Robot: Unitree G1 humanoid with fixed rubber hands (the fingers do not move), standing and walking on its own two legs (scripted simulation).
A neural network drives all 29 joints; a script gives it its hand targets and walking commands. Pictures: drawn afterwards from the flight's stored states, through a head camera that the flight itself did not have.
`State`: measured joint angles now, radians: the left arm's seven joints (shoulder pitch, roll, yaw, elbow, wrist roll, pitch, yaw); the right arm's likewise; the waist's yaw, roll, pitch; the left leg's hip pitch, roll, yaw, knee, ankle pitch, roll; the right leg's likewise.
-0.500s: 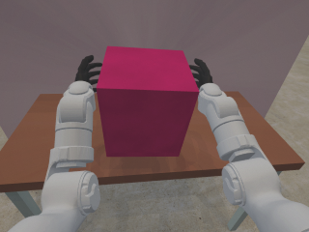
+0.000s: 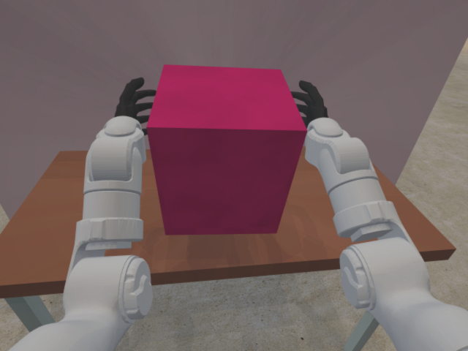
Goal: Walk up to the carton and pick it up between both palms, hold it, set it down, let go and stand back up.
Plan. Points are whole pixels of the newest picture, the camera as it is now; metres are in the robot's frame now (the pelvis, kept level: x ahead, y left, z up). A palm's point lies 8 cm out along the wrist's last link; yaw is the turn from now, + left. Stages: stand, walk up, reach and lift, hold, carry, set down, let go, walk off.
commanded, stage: hold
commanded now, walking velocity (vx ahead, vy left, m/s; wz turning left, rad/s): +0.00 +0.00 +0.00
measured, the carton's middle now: (222, 152) +0.40 +0.01 +0.21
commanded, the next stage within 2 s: none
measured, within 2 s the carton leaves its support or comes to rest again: neither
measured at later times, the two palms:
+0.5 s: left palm (124, 125) +0.36 +0.17 +0.28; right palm (313, 121) +0.37 -0.13 +0.29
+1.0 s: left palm (127, 125) +0.37 +0.16 +0.28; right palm (314, 121) +0.38 -0.13 +0.29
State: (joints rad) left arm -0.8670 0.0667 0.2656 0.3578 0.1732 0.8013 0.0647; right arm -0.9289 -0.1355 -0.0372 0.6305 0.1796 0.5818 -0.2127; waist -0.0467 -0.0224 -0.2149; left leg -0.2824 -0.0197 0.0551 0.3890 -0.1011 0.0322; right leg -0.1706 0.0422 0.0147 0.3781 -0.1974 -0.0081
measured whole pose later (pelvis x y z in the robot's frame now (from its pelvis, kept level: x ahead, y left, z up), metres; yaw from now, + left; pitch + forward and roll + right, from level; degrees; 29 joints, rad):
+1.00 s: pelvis +0.00 +0.00 +0.00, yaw +0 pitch -1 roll -1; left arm -0.88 0.08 0.27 0.36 0.20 0.85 0.05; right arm -1.00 -0.14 -0.04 0.72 0.18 0.60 -0.19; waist -0.05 -0.02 -0.22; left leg -0.28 -0.02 0.05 0.39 -0.10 0.04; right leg -0.17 0.04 0.01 0.38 -0.20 -0.01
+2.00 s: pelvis +0.00 +0.00 +0.00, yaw +0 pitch -1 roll -1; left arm -0.88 0.08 0.27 0.36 0.20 0.86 0.05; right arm -1.00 -0.14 -0.04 0.72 0.18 0.61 -0.19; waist -0.06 -0.02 -0.22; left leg -0.28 -0.02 0.05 0.39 -0.10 0.04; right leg -0.17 0.04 0.01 0.38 -0.20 -0.01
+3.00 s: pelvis +0.00 +0.00 +0.00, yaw +0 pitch -1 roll -1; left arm -0.88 0.08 0.27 0.36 0.20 0.85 0.05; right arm -1.00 -0.14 -0.04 0.72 0.18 0.62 -0.20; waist -0.06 -0.02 -0.22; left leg -0.28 -0.02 0.05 0.39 -0.10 0.04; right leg -0.17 0.04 0.01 0.38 -0.20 -0.01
